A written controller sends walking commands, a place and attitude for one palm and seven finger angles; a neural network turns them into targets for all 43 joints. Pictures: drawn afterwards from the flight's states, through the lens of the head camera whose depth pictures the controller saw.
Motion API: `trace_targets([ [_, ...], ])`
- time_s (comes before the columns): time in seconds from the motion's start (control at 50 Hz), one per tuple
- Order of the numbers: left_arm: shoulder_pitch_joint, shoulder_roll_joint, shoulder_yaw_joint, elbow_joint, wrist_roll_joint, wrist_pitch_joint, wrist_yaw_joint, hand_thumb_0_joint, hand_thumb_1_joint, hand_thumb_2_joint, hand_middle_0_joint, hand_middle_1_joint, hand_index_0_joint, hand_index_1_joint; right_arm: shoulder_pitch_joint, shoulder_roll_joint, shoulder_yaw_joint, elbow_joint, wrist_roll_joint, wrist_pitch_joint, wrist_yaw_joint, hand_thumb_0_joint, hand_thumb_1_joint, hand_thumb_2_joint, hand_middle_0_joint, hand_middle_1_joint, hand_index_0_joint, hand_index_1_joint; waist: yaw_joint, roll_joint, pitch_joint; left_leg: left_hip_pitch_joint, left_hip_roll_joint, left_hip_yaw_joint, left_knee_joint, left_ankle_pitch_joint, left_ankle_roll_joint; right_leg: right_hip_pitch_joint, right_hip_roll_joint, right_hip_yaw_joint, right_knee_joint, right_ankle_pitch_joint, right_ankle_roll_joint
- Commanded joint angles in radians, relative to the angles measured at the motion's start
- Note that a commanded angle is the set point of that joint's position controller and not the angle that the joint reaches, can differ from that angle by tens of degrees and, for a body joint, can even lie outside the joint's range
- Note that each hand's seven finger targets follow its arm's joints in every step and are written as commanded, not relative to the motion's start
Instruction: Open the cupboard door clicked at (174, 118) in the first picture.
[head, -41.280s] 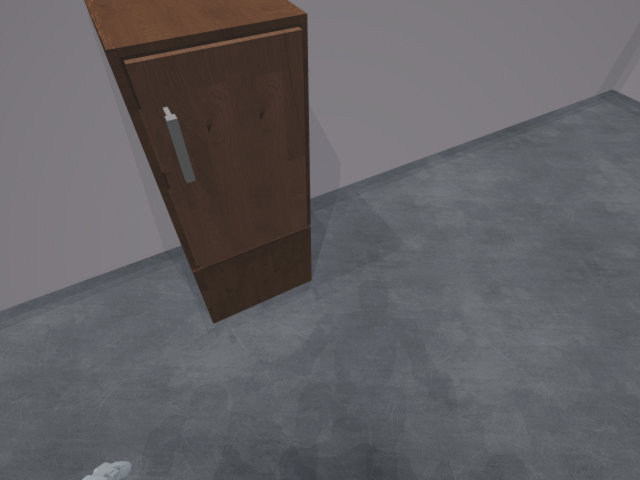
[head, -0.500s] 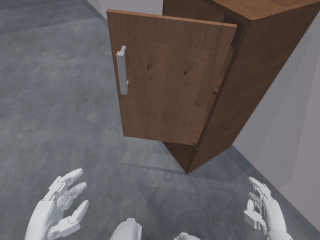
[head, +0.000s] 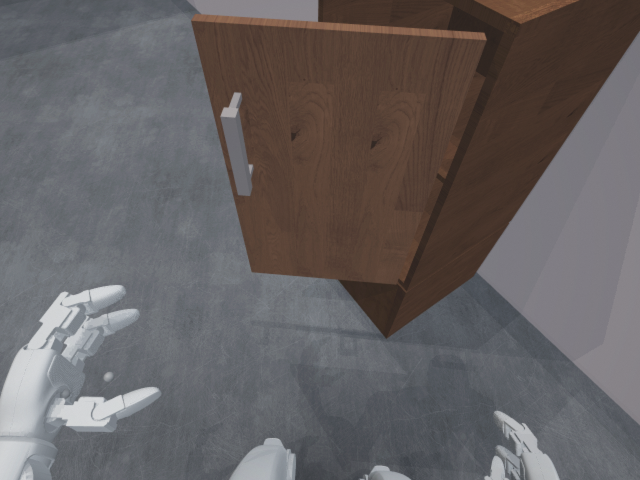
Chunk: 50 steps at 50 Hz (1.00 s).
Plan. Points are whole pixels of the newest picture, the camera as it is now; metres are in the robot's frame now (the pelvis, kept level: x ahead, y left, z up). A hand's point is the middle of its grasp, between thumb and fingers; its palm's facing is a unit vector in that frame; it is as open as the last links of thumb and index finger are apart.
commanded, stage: raise the hand with hooked fingers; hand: left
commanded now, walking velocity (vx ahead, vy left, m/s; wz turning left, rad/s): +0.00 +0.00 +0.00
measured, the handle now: (241, 147) +0.56 +0.16 +0.07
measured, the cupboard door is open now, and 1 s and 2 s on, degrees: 50 50 50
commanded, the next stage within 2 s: move the hooked fingers beside the handle in 1.16 s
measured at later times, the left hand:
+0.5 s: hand (64, 350) +0.24 +0.29 +0.06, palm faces -0.02 -1.00 -0.04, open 13.9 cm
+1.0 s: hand (65, 314) +0.27 +0.30 +0.08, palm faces +0.01 -1.00 -0.04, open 14.0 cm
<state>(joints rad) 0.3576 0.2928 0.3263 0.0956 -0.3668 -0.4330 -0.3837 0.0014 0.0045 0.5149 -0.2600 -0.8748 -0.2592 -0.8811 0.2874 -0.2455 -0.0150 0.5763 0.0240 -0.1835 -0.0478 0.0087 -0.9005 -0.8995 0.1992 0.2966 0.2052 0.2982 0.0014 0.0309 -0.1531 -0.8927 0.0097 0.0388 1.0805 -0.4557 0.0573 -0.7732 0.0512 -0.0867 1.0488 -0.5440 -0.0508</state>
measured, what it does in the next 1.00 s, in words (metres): stands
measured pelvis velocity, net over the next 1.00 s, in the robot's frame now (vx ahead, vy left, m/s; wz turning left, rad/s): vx -0.01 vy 0.02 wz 0.01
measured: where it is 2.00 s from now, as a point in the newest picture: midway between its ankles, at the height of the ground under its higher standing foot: outside the picture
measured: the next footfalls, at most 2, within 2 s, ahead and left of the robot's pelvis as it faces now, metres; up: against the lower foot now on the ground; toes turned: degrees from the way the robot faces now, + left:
none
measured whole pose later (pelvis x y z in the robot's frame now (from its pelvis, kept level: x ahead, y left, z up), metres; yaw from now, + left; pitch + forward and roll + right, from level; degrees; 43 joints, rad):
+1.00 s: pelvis -0.01 +0.02 +0.02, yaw +0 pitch +12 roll -4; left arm -0.01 0.44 0.42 0.42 -0.37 -0.32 -0.51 -0.02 -0.50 0.30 -0.30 -1.20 -0.30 -1.20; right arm 0.31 -0.29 0.03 0.53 0.03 -0.17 -0.05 0.01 -0.90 -0.90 0.20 0.30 0.21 0.30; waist -0.02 0.02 -0.10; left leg -0.78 0.00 0.04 0.97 -0.39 0.08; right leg -0.65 0.05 -0.08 0.91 -0.46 -0.03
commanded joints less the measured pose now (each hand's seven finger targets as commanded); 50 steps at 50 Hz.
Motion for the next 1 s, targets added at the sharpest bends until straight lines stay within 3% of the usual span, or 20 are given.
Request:
trace_targets([
  [0.0,-0.133,0.169,0.029,-0.081,-0.013,-0.044,-0.074,0.000,-0.220,0.420,-0.280,-1.020,-0.280,-1.020,-0.049,-0.167,-0.049,-0.153,0.017,-0.065,-0.013,0.000,-0.900,-0.900,0.200,0.300,0.200,0.300,-0.029,-0.020,-0.169,0.201,0.004,-0.103,-0.092,0.253,-0.016,-0.001,-0.016,0.096,-0.149,0.277,0.049],
  [0.08,-0.178,0.274,0.107,-0.241,-0.032,-0.038,-0.074,0.000,-0.313,0.380,-0.287,-1.080,-0.287,-1.080,-0.047,-0.170,-0.044,-0.183,0.023,-0.081,-0.018,0.000,-0.900,-0.900,0.200,0.300,0.200,0.300,0.016,0.107,-0.328,0.365,0.012,-0.116,-0.161,0.328,-0.026,0.061,-0.006,0.056,-0.151,0.285,0.022],
  [0.1,-0.190,0.309,0.139,-0.279,-0.033,-0.040,-0.054,0.000,-0.337,0.370,-0.288,-1.095,-0.288,-1.095,-0.047,-0.172,-0.043,-0.179,0.019,-0.083,-0.018,0.000,-0.900,-0.900,0.200,0.300,0.200,0.300,0.026,0.140,-0.339,0.403,0.016,-0.128,-0.168,0.364,-0.036,0.055,0.001,0.048,-0.142,0.292,0.011],
  [0.14,-0.162,0.274,0.124,-0.283,-0.028,-0.043,-0.017,0.000,-0.383,0.350,-0.292,-1.125,-0.292,-1.125,-0.049,-0.161,-0.037,-0.176,0.018,-0.078,-0.013,0.000,-0.900,-0.900,0.200,0.300,0.200,0.300,0.019,0.151,-0.294,0.449,0.029,-0.151,-0.206,0.360,-0.054,0.011,0.005,0.024,-0.152,0.249,0.010],
  [0.2,-0.191,0.256,0.126,-0.146,-0.022,-0.011,0.013,0.000,-0.453,0.320,-0.297,-1.170,-0.297,-1.170,-0.050,-0.169,-0.030,-0.167,0.016,-0.057,-0.012,0.000,-0.900,-0.900,0.200,0.300,0.200,0.300,0.001,0.094,-0.160,0.373,0.031,-0.177,-0.245,0.214,-0.056,-0.017,0.014,0.005,-0.166,0.181,0.007],
  [0.22,-0.216,0.237,0.100,-0.102,-0.017,0.005,0.004,0.000,-0.477,0.310,-0.298,-1.185,-0.298,-1.185,-0.052,-0.176,-0.026,-0.172,0.019,-0.049,-0.013,0.000,-0.900,-0.900,0.200,0.300,0.200,0.300,-0.016,0.077,-0.120,0.346,0.029,-0.176,-0.253,0.166,-0.054,-0.033,0.011,0.003,-0.174,0.160,0.012],
  [0.28,-0.270,0.234,0.069,0.022,-0.006,0.080,-0.042,0.000,-0.500,0.300,-0.300,-1.200,-0.300,-1.200,-0.047,-0.194,-0.021,-0.191,0.028,-0.032,-0.019,0.000,-0.900,-0.900,0.200,0.300,0.200,0.300,-0.024,0.063,-0.071,0.309,0.026,-0.186,-0.295,0.026,-0.052,-0.043,0.006,0.005,-0.201,0.107,0.016],
  [0.34,-0.375,0.267,0.068,0.028,-0.010,0.119,-0.095,0.000,-0.500,0.300,-0.300,-1.200,-0.300,-1.200,-0.040,-0.202,-0.017,-0.210,0.035,-0.031,-0.026,0.000,-0.900,-0.900,0.200,0.300,0.200,0.300,-0.024,0.060,-0.122,0.352,0.023,-0.189,-0.311,0.025,-0.048,-0.005,0.006,0.013,-0.222,0.114,0.012],
  [0.42,-0.494,0.349,0.116,-0.100,-0.006,0.068,-0.086,0.000,-0.500,0.300,-0.300,-1.200,-0.300,-1.200,-0.040,-0.202,-0.012,-0.208,0.023,-0.050,-0.025,0.000,-0.900,-0.900,0.200,0.300,0.200,0.300,-0.010,0.157,-0.223,0.507,0.035,-0.233,-0.330,0.093,-0.080,-0.020,0.011,0.015,-0.204,0.133,0.001],
  [0.48,-0.498,0.371,0.153,-0.052,-0.006,0.027,-0.061,0.000,-0.500,0.300,-0.300,-1.200,-0.300,-1.200,-0.033,-0.201,-0.008,-0.186,0.016,-0.051,-0.023,0.000,-0.900,-0.900,0.200,0.300,0.200,0.300,-0.014,0.131,-0.169,0.506,0.042,-0.259,-0.356,0.046,-0.089,-0.048,0.012,0.012,-0.201,0.117,0.003],
  [0.5,-0.511,0.399,0.186,-0.016,-0.007,0.025,-0.057,0.000,-0.500,0.300,-0.300,-1.200,-0.300,-1.200,-0.031,-0.205,-0.008,-0.177,0.013,-0.049,-0.025,0.000,-0.900,-0.900,0.200,0.300,0.200,0.300,-0.003,0.123,-0.153,0.479,0.035,-0.253,-0.355,0.049,-0.089,-0.026,0.013,0.013,-0.202,0.120,-0.002],
  [0.52,-0.517,0.385,0.172,0.026,-0.004,0.029,-0.064,0.000,-0.500,0.300,-0.300,-1.200,-0.300,-1.200,-0.029,-0.206,-0.005,-0.176,0.017,-0.044,-0.026,0.000,-0.900,-0.900,0.200,0.300,0.200,0.300,-0.018,0.108,-0.131,0.465,0.037,-0.250,-0.358,0.030,-0.085,-0.036,0.011,0.011,-0.207,0.109,0.003],
  [0.56,-0.535,0.378,0.166,0.101,-0.008,0.054,-0.086,0.000,-0.500,0.300,-0.300,-1.200,-0.300,-1.200,-0.030,-0.209,-0.006,-0.171,0.022,-0.036,-0.031,0.000,-0.900,-0.900,0.200,0.300,0.200,0.300,-0.019,0.110,-0.109,0.436,0.031,-0.236,-0.364,-0.013,-0.074,-0.027,0.006,0.015,-0.222,0.099,0.006],
  [0.62,-0.557,0.382,0.155,0.180,-0.014,0.110,-0.136,0.000,-0.500,0.300,-0.300,-1.200,-0.300,-1.200,-0.015,-0.217,-0.008,-0.177,0.031,-0.030,-0.038,0.000,-0.900,-0.900,0.200,0.300,0.200,0.300,-0.015,0.068,-0.138,0.424,0.024,-0.209,-0.358,0.036,-0.058,0.027,0.004,0.017,-0.247,0.130,0.005],
  [0.68,-0.558,0.362,0.121,0.163,-0.017,0.136,-0.170,0.000,-0.500,0.300,-0.300,-1.200,-0.300,-1.200,-0.010,-0.217,-0.014,-0.188,0.033,-0.036,-0.036,0.000,-0.900,-0.900,0.200,0.300,0.200,0.300,-0.013,0.089,-0.172,0.468,0.025,-0.208,-0.350,0.090,-0.056,0.022,0.005,0.016,-0.253,0.153,0.006],
  [0.72,-0.550,0.360,0.119,0.132,-0.023,0.124,-0.172,0.000,-0.500,0.300,-0.300,-1.200,-0.300,-1.200,-0.006,-0.215,-0.016,-0.190,0.031,-0.043,-0.028,0.000,-0.900,-0.900,0.200,0.300,0.200,0.300,-0.010,0.105,-0.180,0.491,0.025,-0.206,-0.343,0.138,-0.061,0.023,0.009,0.016,-0.254,0.171,0.003],
  [0.76,-0.543,0.383,0.147,0.117,-0.023,0.102,-0.156,0.000,-0.500,0.300,-0.300,-1.200,-0.300,-1.200,-0.001,-0.218,-0.019,-0.187,0.025,-0.044,-0.023,0.000,-0.900,-0.900,0.200,0.300,0.200,0.300,-0.010,0.082,-0.174,0.482,0.025,-0.200,-0.332,0.161,-0.056,0.020,0.012,0.016,-0.251,0.181,0.003],
  [0.8,-0.550,0.434,0.203,0.101,-0.025,0.073,-0.132,0.000,-0.500,0.300,-0.300,-1.200,-0.300,-1.200,0.004,-0.218,-0.021,-0.180,0.018,-0.046,-0.019,0.000,-0.900,-0.900,0.200,0.300,0.200,0.300,0.000,0.075,-0.172,0.460,0.019,-0.191,-0.318,0.194,-0.058,0.043,0.014,0.020,-0.246,0.194,-0.003],
  [0.88,-0.550,0.417,0.206,0.103,-0.025,0.042,-0.111,0.000,-0.500,0.300,-0.300,-1.200,-0.300,-1.200,0.003,-0.210,-0.019,-0.180,0.017,-0.038,-0.011,0.000,-0.900,-0.900,0.200,0.300,0.200,0.300,-0.001,0.124,-0.186,0.478,0.021,-0.187,-0.319,0.195,-0.061,0.029,0.008,0.019,-0.238,0.187,0.003],
  [0.98,-0.537,0.382,0.161,0.135,-0.023,0.065,-0.141,0.000,-0.500,0.300,-0.300,-1.200,-0.300,-1.200,0.002,-0.206,-0.018,-0.180,0.023,-0.032,-0.015,0.000,-0.900,-0.900,0.200,0.300,0.200,0.300,-0.016,0.097,-0.184,0.425,0.010,-0.141,-0.285,0.205,-0.033,0.068,0.006,0.039,-0.262,0.209,0.011],
])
